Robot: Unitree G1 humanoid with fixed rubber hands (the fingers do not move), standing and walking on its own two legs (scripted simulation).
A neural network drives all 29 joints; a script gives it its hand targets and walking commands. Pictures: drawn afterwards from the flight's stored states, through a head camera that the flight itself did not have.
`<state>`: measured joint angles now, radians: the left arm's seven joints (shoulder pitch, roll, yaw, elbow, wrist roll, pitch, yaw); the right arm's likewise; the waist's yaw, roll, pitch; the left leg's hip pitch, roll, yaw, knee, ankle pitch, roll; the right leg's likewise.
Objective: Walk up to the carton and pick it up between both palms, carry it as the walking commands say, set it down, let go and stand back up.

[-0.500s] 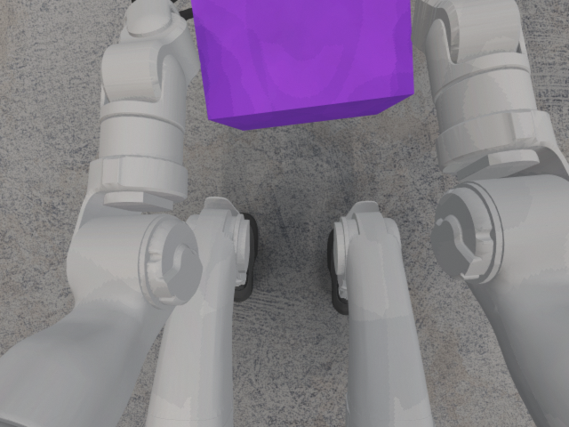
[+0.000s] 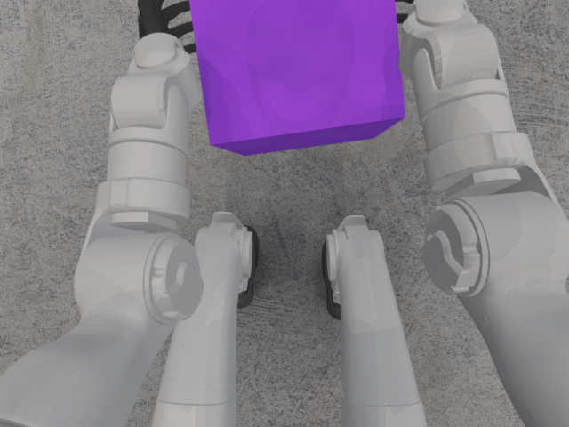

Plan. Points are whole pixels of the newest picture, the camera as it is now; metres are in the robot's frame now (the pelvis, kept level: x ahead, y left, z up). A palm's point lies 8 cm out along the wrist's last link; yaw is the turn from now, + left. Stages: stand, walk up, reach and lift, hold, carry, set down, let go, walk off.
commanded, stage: reach and lift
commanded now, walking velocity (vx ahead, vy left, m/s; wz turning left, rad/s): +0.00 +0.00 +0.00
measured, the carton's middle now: (293, 27) +0.59 +0.00 -0.13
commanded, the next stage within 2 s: none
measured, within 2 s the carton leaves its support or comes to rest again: neither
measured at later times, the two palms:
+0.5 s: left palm (130, 37) +0.50 +0.14 +0.02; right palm out of the picture +0.53 -0.13 +0.04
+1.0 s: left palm out of the picture +0.47 +0.15 +0.12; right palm out of the picture +0.50 -0.13 +0.14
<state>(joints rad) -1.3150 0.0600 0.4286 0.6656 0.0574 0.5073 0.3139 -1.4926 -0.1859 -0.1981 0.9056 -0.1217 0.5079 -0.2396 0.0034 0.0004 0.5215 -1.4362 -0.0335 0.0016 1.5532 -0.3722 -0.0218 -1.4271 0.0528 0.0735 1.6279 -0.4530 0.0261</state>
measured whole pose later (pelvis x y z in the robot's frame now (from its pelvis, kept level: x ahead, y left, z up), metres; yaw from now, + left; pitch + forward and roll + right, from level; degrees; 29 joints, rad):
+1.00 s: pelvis +0.05 +0.00 +0.12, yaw -1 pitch +16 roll +1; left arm -0.85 -0.09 0.49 0.63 0.18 0.52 0.23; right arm -1.02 0.01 -0.24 0.87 -0.20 0.51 -0.24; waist 0.01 -0.01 0.03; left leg -1.07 -0.02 -0.02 1.07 -0.28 -0.02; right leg -1.07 0.05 0.07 1.13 -0.35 0.01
